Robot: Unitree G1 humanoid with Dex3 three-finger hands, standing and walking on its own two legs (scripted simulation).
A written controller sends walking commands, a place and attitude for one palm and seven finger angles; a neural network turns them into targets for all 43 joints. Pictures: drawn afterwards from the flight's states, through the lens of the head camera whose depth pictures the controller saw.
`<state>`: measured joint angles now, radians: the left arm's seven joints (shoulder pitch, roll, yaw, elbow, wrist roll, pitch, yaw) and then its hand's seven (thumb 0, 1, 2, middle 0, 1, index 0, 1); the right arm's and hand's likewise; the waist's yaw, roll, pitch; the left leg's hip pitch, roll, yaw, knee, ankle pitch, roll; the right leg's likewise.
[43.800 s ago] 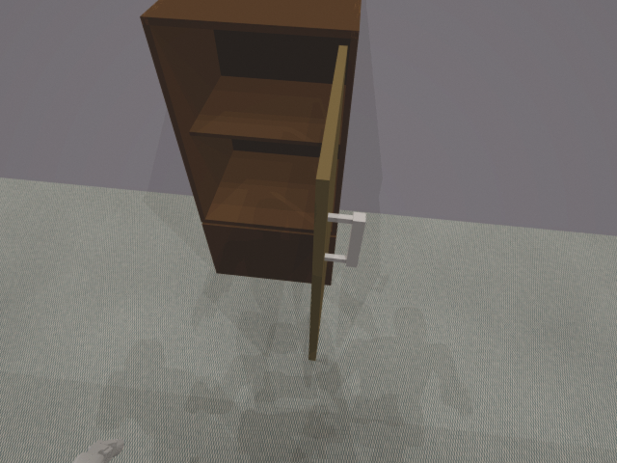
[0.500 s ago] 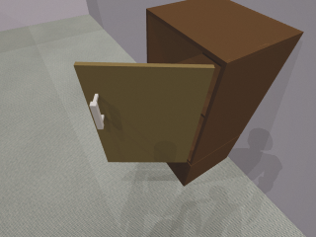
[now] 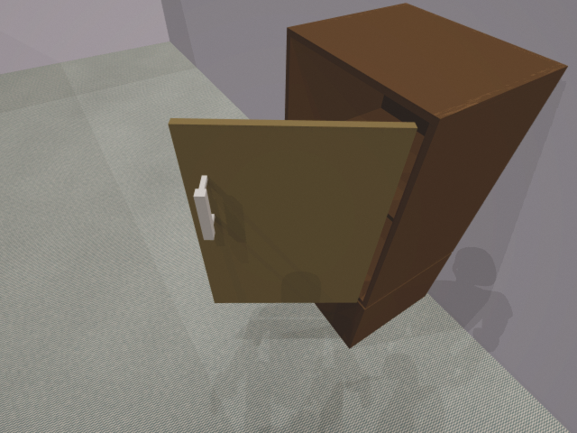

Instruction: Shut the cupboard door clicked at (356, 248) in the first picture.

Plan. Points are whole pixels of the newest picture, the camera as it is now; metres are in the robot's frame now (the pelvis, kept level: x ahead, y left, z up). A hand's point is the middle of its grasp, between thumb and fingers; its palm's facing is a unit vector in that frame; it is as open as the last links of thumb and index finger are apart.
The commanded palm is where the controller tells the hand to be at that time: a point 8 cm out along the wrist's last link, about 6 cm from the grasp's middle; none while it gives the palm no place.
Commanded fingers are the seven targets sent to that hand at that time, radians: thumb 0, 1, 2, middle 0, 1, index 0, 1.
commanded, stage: look again from close up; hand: left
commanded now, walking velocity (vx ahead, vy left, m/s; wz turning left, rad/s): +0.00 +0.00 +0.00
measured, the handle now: (206, 208) +0.51 +0.20 -0.01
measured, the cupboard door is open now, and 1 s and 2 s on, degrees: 58 58 58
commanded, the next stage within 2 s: shuffle to correct the standing spot in 0.04 s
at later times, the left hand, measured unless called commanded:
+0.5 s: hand out of the picture -0.02 +0.15 -0.18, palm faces +0.08 -0.98 -0.18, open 7.4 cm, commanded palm none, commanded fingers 0.00 0.90 0.90 -0.20 -0.30 -0.20 -0.30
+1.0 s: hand out of the picture +0.05 +0.17 -0.19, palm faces +0.08 -0.97 -0.21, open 7.3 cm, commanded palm none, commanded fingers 0.00 0.90 0.90 -0.20 -0.30 -0.20 -0.30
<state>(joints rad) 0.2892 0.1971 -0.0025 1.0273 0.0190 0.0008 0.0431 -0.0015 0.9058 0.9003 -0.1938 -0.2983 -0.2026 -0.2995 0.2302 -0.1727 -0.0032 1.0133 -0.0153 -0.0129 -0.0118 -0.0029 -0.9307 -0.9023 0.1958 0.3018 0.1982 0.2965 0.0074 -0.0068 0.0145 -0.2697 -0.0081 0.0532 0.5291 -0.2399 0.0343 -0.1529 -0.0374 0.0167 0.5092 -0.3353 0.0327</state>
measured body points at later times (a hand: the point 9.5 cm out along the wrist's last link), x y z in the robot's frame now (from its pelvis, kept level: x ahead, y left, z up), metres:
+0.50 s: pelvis +0.03 -0.02 -0.01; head +0.04 -0.01 +0.44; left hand -0.03 +0.20 -0.17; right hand +0.05 -0.25 -0.16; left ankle +0.03 +0.09 -0.73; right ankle -0.04 -0.15 -0.73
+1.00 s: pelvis +0.05 -0.01 -0.01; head +0.08 +0.01 +0.44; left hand +0.04 +0.22 -0.17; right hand +0.15 -0.24 -0.15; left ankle +0.08 +0.07 -0.74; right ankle -0.01 -0.14 -0.73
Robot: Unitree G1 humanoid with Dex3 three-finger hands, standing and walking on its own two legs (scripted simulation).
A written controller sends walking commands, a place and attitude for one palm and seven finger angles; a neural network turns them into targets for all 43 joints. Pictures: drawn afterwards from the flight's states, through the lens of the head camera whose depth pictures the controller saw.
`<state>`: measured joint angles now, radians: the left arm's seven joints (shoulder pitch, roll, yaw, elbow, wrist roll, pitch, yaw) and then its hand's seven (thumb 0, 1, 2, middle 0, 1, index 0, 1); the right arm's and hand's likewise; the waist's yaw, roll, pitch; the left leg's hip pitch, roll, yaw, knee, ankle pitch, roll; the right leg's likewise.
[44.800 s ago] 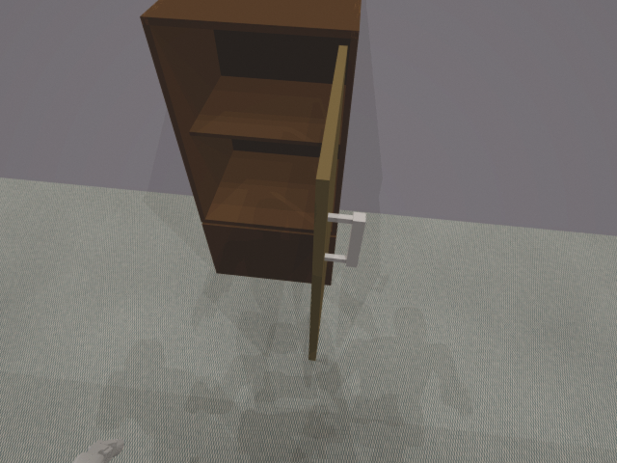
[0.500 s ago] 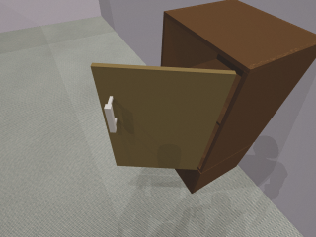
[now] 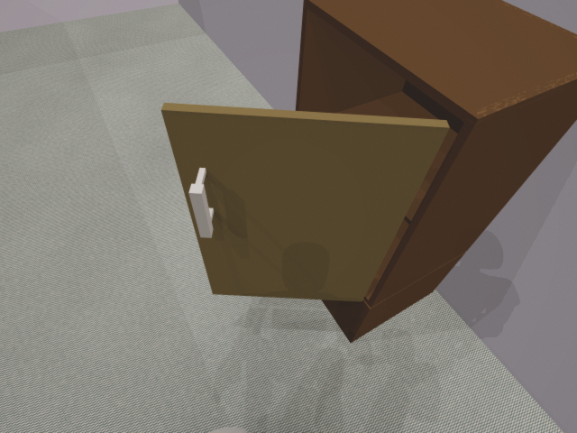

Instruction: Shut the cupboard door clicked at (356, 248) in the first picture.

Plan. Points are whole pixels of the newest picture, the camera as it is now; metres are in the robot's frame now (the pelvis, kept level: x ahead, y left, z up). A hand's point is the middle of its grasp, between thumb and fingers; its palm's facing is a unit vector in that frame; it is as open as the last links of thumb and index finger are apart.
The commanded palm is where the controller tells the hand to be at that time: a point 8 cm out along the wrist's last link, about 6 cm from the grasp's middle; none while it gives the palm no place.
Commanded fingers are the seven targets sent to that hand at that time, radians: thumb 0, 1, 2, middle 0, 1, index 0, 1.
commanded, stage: come to a stop and stand still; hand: left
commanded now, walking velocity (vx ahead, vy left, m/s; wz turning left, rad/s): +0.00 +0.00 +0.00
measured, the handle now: (204, 203) +0.46 +0.19 +0.00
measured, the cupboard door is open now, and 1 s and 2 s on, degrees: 58 58 58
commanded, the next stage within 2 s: look again from close up in 1.76 s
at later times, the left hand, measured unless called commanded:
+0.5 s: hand out of the picture -0.02 +0.22 -0.15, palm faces +0.02 -0.96 -0.27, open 7.4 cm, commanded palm none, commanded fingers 0.00 0.90 0.90 -0.20 -0.30 -0.20 -0.30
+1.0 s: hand out of the picture -0.02 +0.16 -0.15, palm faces +0.01 -0.98 -0.18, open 7.3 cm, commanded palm none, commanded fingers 0.00 0.90 0.90 -0.20 -0.30 -0.20 -0.30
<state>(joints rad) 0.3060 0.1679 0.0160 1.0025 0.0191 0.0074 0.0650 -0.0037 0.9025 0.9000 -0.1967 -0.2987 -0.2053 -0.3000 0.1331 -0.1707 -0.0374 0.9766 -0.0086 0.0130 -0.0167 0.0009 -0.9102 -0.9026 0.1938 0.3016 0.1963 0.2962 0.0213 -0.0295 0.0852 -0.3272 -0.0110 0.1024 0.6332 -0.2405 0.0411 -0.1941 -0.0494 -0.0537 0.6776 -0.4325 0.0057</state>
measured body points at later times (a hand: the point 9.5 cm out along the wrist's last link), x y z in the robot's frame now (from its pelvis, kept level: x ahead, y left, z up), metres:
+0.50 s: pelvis -0.04 +0.03 +0.01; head -0.03 +0.01 +0.46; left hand -0.02 +0.27 -0.13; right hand -0.02 -0.21 -0.15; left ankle +0.03 +0.08 -0.72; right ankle -0.03 -0.11 -0.72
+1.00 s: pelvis -0.01 -0.01 +0.02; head +0.00 -0.01 +0.47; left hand -0.02 +0.21 -0.14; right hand +0.02 -0.23 -0.14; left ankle +0.03 +0.08 -0.72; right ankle -0.03 -0.11 -0.72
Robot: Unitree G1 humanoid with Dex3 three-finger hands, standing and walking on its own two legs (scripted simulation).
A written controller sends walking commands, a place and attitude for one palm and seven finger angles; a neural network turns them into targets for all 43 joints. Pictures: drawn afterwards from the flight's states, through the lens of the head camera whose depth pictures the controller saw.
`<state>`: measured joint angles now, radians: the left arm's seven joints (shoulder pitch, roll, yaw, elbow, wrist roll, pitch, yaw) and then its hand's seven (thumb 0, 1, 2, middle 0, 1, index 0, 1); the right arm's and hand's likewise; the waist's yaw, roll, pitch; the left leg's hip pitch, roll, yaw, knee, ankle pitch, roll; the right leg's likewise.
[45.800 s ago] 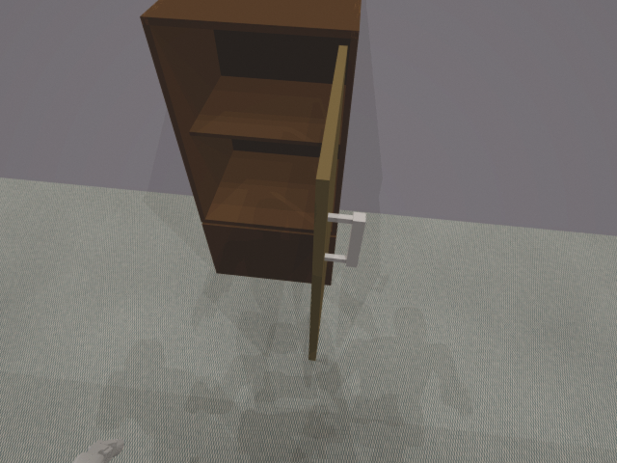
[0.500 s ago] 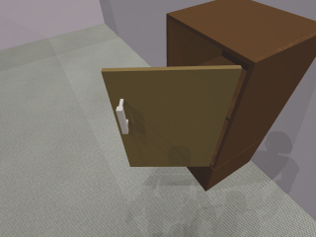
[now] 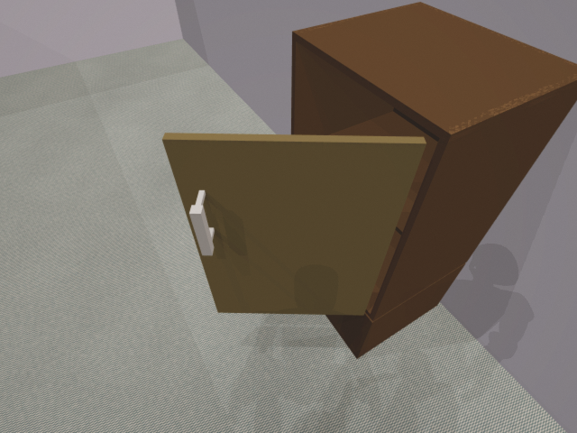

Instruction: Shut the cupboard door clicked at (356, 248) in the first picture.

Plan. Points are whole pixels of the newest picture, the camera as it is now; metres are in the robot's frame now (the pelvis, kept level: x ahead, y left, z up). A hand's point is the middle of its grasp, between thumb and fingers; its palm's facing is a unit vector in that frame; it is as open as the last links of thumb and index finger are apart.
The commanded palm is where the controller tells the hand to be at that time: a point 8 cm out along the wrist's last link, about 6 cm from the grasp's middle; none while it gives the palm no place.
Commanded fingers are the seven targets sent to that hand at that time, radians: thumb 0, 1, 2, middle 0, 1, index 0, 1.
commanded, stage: come to a stop and stand still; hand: left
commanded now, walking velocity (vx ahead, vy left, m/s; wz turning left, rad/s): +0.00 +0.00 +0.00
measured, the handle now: (204, 223) +0.47 +0.19 -0.02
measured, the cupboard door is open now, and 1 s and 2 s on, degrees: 58 58 58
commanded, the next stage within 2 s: look again from close up in 0.76 s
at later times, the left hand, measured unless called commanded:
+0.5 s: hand out of the picture +0.03 +0.15 -0.17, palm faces +0.02 -0.98 -0.21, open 7.3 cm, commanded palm none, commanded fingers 0.00 0.90 0.90 -0.20 -0.30 -0.20 -0.30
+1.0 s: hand out of the picture +0.02 +0.13 -0.17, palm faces +0.04 -0.98 -0.19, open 7.4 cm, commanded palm none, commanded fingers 0.00 0.90 0.90 -0.20 -0.30 -0.20 -0.30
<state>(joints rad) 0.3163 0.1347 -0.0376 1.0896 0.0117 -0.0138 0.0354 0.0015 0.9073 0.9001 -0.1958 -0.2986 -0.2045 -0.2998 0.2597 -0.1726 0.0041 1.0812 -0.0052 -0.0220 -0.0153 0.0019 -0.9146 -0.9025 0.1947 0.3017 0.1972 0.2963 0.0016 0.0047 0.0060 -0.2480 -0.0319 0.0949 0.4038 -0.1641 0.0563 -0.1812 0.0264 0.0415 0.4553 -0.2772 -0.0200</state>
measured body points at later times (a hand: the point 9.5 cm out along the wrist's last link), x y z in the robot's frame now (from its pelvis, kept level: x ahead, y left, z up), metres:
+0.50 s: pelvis +0.03 -0.02 +0.00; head +0.04 -0.03 +0.45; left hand +0.03 +0.20 -0.15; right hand +0.04 -0.25 -0.16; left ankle +0.03 +0.08 -0.74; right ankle -0.02 -0.11 -0.74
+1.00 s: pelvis +0.04 -0.04 +0.00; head +0.05 -0.04 +0.45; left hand +0.02 +0.18 -0.16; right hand +0.05 -0.26 -0.16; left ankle +0.03 +0.08 -0.74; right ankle -0.02 -0.11 -0.74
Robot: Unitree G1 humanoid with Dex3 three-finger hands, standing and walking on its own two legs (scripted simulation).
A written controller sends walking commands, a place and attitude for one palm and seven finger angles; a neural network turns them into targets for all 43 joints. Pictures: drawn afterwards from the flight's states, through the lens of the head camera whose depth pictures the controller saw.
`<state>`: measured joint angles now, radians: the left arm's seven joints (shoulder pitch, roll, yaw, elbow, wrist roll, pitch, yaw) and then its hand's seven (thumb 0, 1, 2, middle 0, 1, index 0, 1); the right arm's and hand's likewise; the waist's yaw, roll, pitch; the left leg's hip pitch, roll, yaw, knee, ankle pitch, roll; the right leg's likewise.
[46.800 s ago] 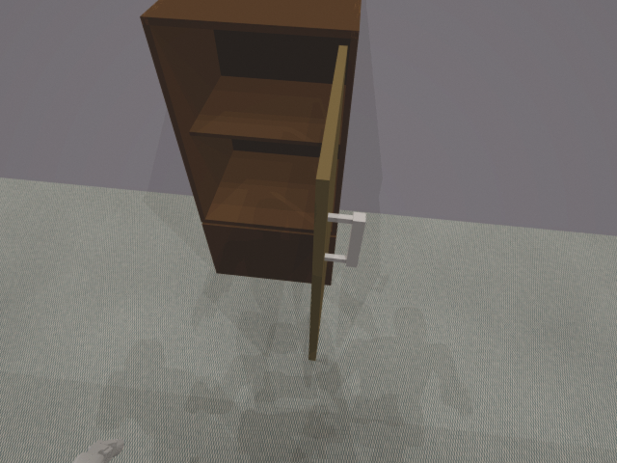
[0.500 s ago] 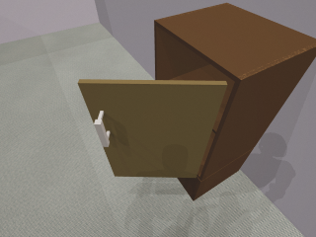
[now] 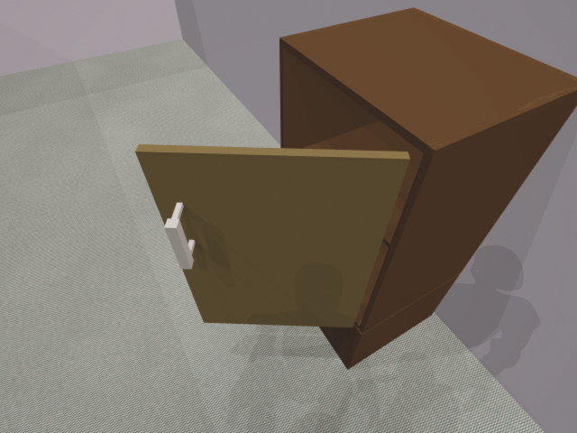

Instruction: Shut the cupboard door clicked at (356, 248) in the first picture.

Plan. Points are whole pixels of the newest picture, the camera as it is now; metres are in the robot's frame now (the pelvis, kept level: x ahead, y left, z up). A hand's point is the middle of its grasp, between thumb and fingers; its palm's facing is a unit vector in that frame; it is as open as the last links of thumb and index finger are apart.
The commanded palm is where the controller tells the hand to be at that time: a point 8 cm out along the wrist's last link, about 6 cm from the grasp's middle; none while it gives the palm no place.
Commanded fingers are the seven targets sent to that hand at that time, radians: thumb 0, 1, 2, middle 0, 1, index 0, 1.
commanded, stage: look again from close up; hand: left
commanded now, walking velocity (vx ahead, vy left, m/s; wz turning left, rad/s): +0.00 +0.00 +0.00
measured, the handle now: (182, 236) +0.43 +0.23 -0.02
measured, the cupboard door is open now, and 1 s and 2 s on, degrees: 58 58 58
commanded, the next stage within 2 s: raise the hand and make a fist in 0.34 s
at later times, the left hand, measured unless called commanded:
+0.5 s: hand out of the picture +0.01 +0.18 -0.16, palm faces +0.14 -0.97 -0.21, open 7.3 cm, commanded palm +0.09 +0.21 -0.07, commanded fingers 0.00 0.90 0.90 -0.25 -0.36 -0.25 -0.36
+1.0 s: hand out of the picture +0.09 +0.20 -0.06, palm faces +0.17 -0.98 -0.05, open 5.5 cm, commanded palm +0.09 +0.23 -0.06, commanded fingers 0.00 0.90 0.90 -0.71 -0.86 -0.71 -0.86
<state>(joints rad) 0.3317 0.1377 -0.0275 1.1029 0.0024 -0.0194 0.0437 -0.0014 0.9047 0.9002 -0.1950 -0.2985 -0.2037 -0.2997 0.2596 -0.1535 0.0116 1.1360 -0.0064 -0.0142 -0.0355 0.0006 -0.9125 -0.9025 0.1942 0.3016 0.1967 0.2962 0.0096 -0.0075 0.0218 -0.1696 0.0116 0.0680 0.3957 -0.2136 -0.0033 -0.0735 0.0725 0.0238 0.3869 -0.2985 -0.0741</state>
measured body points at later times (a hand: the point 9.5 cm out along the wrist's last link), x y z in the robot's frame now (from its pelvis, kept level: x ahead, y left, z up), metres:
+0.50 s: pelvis -0.01 +0.00 +0.00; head +0.01 +0.00 +0.45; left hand +0.01 +0.23 -0.14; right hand +0.01 -0.22 -0.16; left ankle +0.00 +0.12 -0.74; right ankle -0.06 -0.07 -0.74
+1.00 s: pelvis -0.09 +0.01 -0.12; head -0.03 +0.03 +0.33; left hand +0.07 +0.26 -0.06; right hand +0.18 -0.18 -0.16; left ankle +0.00 +0.12 -0.74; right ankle -0.06 -0.07 -0.74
